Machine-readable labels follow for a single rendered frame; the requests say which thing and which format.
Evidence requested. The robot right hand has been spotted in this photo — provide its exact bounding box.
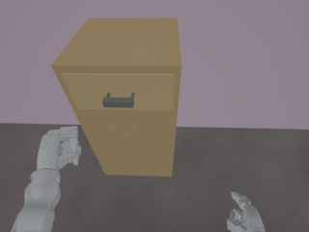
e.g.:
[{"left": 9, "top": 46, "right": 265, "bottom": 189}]
[{"left": 227, "top": 191, "right": 266, "bottom": 232}]

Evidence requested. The handle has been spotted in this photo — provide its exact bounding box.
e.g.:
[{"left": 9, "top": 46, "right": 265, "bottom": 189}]
[{"left": 102, "top": 92, "right": 134, "bottom": 108}]

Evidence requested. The drawer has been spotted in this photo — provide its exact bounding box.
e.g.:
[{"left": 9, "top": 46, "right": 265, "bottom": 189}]
[{"left": 62, "top": 73, "right": 174, "bottom": 110}]

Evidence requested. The robot left hand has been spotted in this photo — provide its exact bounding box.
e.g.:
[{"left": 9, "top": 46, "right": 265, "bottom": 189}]
[{"left": 37, "top": 126, "right": 81, "bottom": 172}]

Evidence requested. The cabinet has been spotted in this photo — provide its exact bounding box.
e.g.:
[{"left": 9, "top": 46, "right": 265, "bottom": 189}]
[{"left": 51, "top": 17, "right": 182, "bottom": 177}]

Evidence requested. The robot left forearm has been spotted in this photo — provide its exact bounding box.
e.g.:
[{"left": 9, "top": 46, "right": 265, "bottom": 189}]
[{"left": 11, "top": 168, "right": 61, "bottom": 232}]

